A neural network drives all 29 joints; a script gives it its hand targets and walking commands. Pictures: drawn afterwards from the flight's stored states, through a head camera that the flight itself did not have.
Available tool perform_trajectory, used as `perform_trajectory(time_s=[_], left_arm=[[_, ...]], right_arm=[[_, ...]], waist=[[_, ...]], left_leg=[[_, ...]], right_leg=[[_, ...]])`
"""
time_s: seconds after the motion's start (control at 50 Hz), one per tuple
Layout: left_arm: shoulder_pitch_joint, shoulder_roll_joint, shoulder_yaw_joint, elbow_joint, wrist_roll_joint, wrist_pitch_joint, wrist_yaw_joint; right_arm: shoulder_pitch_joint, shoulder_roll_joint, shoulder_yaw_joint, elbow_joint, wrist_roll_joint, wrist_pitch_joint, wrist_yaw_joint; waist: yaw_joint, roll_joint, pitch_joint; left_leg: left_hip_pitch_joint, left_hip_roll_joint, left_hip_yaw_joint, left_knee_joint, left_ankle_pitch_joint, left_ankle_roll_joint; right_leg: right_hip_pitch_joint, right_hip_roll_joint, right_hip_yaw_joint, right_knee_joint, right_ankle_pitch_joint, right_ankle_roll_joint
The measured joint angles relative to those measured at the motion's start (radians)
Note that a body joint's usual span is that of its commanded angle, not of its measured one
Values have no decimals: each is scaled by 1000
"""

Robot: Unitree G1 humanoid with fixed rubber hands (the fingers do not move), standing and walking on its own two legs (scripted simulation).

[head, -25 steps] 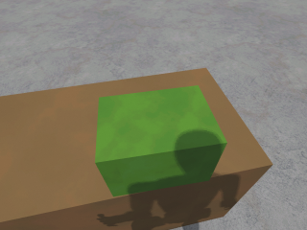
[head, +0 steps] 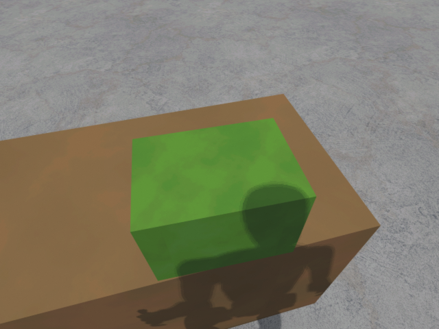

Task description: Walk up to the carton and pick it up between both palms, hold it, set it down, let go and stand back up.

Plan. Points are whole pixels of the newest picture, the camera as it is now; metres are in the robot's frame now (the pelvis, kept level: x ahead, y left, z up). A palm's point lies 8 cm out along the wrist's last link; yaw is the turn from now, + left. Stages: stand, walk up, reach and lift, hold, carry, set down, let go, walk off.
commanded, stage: walk up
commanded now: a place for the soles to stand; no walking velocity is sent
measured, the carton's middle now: (216, 198) +0.40 +0.02 +0.00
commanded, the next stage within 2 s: reach and lift in 0.32 s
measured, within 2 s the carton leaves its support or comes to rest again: neither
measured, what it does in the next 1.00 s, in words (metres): stands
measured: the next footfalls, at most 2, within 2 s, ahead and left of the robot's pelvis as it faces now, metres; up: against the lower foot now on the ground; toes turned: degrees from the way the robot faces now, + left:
none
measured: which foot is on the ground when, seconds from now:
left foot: down 0.00-1.00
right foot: down 0.00-1.00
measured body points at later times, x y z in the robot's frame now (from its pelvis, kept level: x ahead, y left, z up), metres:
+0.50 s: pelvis -0.03 +0.00 -0.02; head +0.04 +0.01 +0.43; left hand +0.13 +0.25 -0.13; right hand +0.11 -0.26 -0.14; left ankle -0.02 +0.15 -0.72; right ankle +0.00 -0.13 -0.72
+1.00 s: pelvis -0.03 +0.01 +0.01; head -0.02 +0.01 +0.46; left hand +0.12 +0.26 -0.07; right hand +0.13 -0.24 -0.08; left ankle -0.02 +0.15 -0.72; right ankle +0.00 -0.13 -0.72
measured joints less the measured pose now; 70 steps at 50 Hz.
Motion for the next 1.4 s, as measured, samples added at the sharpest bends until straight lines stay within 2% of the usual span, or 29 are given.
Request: perform_trajectory(time_s=[0.34,0.4,0.44,0.5,0.56,0.62,0.68,0.76,0.84,0.94,1.14,1.4], left_arm=[[4,-7,-2,-3,-2,-1,4],[-111,2,-12,27,-12,147,26],[-204,-2,-13,1,-2,245,32],[-272,-21,-7,-129,23,329,20],[-270,-43,6,-266,46,344,7],[-244,-56,10,-324,58,319,5],[-202,-49,-2,-337,50,300,18],[-148,-25,-11,-306,33,285,31],[-117,-9,-23,-277,6,262,52],[-101,-19,-29,-258,-22,196,76],[-100,-40,-48,-225,-103,27,92],[-82,-45,-42,-183,-132,-149,86]], right_arm=[[26,1,5,22,-1,-7,-1],[-49,18,-58,160,-53,-107,36],[-123,19,-81,208,-59,-136,55],[-205,18,-96,170,-33,-169,47],[-256,19,-88,120,22,-208,38],[-268,19,-68,110,59,-231,38],[-247,16,-52,113,74,-231,41],[-205,21,-61,111,68,-214,38],[-159,30,-84,86,61,-194,56],[-113,50,-90,45,49,-188,79],[-83,82,-74,-34,54,-230,71],[-87,30,-34,-37,165,-298,73]], waist=[[-6,7,-14],[-29,-3,-2],[-33,-13,56],[-32,-14,131],[-34,-17,151],[-31,-23,128],[-23,-29,87],[-22,-41,46],[-18,-41,36],[-15,-21,50],[-22,3,37],[19,-19,16]], left_leg=[[3,-1,15,-10,9,2],[-85,-24,-34,62,-3,4],[-122,-42,-63,109,-8,5],[-154,-49,-83,144,-6,11],[-161,-46,-89,136,6,10],[-140,-42,-95,92,29,9],[-103,-41,-101,35,54,7],[-48,-48,-106,-30,80,9],[-17,-55,-108,-56,91,11],[17,-61,-107,-85,104,14],[72,-68,-87,-185,148,15],[121,-59,-87,-240,155,4]], right_leg=[[-5,0,15,-7,13,5],[-68,-28,-30,64,-19,8],[-92,-47,-55,114,-39,18],[-111,-54,-72,138,-37,24],[-111,-51,-78,118,-18,25],[-82,-47,-86,61,10,23],[-37,-46,-94,-7,39,19],[21,-53,-103,-70,61,18],[53,-59,-107,-92,67,18],[86,-65,-108,-119,78,20],[121,-70,-92,-190,113,22],[169,-61,-95,-244,118,12]])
